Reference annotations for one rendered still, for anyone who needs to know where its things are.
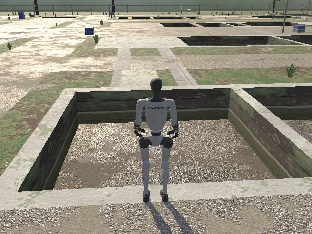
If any left robot foot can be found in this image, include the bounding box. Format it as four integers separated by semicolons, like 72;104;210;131
143;190;150;203

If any right robot forearm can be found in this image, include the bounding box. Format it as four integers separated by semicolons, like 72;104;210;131
172;119;179;133

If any robot left upper arm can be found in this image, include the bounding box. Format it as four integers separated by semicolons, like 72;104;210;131
135;99;146;125

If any robot right upper arm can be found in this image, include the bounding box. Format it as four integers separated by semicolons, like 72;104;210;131
166;99;177;126

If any robot left hand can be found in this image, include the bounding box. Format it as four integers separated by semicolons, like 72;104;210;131
134;128;145;137

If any robot left shin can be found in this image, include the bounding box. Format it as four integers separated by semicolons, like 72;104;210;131
142;162;149;195

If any left robot forearm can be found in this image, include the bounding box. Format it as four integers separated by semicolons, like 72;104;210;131
134;118;140;131

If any robot right hand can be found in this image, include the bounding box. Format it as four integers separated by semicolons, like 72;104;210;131
167;130;179;139

